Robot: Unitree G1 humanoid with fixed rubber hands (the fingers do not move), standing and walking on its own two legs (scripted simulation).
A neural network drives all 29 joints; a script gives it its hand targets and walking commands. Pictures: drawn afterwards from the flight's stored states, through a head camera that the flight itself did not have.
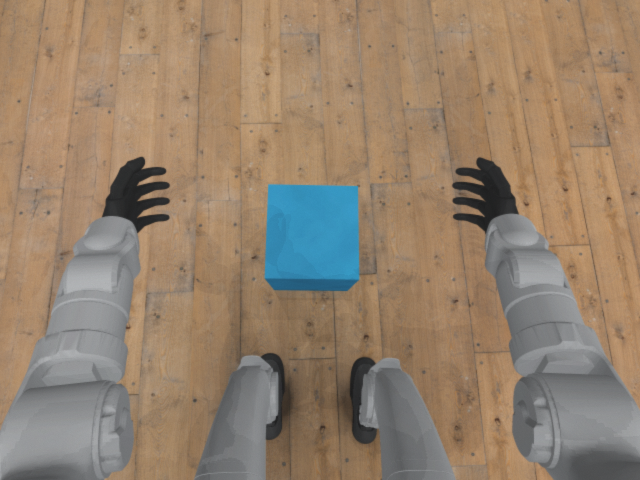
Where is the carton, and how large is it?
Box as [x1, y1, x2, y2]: [265, 184, 358, 290]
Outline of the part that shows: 268,184 265,279 274,289 347,290 358,279 357,186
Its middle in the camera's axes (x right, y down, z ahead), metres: -0.02 +0.00 +0.96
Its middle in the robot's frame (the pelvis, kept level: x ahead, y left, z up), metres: +0.50 +0.01 -0.56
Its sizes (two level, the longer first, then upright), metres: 0.210 0.200 0.250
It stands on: the floor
